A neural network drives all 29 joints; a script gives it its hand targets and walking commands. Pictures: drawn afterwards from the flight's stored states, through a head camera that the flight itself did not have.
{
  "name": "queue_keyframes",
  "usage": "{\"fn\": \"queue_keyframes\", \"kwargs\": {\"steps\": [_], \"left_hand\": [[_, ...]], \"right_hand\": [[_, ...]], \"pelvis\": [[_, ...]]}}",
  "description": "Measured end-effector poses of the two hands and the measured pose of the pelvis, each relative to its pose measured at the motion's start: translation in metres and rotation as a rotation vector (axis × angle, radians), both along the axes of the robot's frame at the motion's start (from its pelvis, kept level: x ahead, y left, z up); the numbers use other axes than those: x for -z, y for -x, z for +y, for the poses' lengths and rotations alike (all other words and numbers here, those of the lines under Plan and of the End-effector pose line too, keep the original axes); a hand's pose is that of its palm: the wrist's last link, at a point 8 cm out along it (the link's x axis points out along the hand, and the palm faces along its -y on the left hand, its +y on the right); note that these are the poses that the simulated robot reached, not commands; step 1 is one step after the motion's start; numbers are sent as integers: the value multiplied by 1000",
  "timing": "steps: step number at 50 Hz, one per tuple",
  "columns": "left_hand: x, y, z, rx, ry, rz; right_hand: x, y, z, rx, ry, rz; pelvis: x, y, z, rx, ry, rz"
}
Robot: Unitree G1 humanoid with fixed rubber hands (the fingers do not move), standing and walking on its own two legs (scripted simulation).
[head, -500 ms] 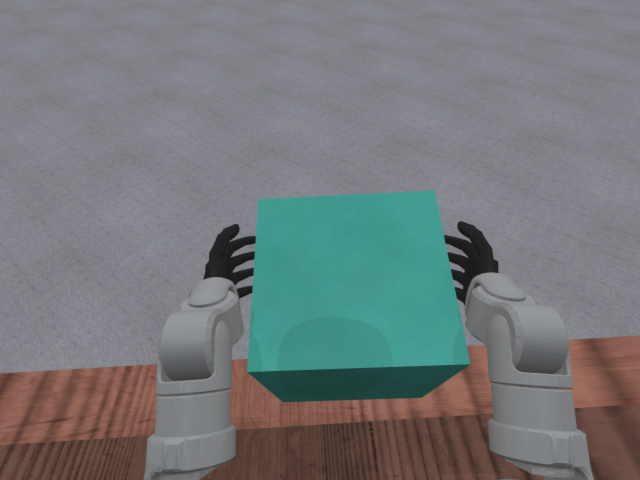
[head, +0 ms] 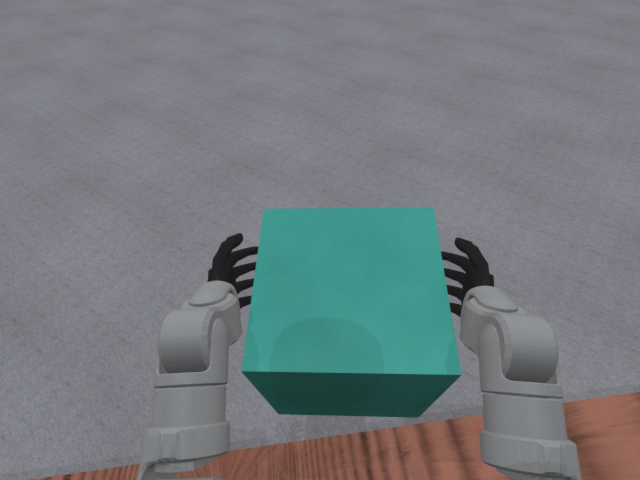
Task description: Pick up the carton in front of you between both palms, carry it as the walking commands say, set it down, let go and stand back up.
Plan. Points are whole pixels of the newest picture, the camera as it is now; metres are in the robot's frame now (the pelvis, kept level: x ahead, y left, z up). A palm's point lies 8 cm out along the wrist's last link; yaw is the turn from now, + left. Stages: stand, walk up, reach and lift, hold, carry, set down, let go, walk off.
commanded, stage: carry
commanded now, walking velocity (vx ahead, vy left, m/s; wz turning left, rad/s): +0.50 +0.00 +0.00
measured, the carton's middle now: (347, 321) +0.33 -0.02 +0.02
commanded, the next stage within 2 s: none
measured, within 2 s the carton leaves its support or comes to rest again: neither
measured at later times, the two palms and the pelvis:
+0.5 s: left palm (253, 205) +0.67 +0.15 -0.04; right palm (392, 190) +0.70 -0.15 -0.04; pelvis +0.37 -0.03 -0.12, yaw +1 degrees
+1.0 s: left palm (275, 148) +1.08 +0.13 -0.16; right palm (374, 146) +1.06 -0.17 -0.16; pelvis +0.75 +0.01 -0.22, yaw +0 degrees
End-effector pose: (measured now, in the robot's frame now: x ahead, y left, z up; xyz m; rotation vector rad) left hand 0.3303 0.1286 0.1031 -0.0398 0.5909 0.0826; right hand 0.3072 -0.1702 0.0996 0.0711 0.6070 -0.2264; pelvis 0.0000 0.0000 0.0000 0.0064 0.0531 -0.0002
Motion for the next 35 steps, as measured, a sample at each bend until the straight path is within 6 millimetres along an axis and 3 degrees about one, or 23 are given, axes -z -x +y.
{"fn": "queue_keyframes", "kwargs": {"steps": [4, 9, 14, 19, 26, 31, 35], "left_hand": [[34, -44, -4, -6, 17, 92], [58, -111, -2, -40, 37, 85], [75, -195, -6, -55, 38, -11], [104, -274, 2, -119, 0, -57], [150, -353, 18, -183, 19, 90], [161, -436, 21, -170, 12, 66], [171, -513, 29, -153, 11, -4]], "right_hand": [[30, -43, -4, 29, -27, 90], [46, -120, -3, 12, -21, 82], [61, -213, -7, -17, -11, -14], [98, -313, 1, -115, 1, -60], [150, -404, 18, -136, -40, 83], [170, -478, 20, -115, -56, 57], [183, -549, 28, -103, -53, -13]], "pelvis": [[6, -51, 3, 4, 2, 7], [18, -119, -3, -9, 3, 18], [55, -206, -16, -22, -17, 13], [108, -291, -28, -11, 7, -3], [120, -386, -34, -14, 16, 17], [133, -459, -24, 0, 21, 28], [162, -532, -12, 12, 34, 27]]}}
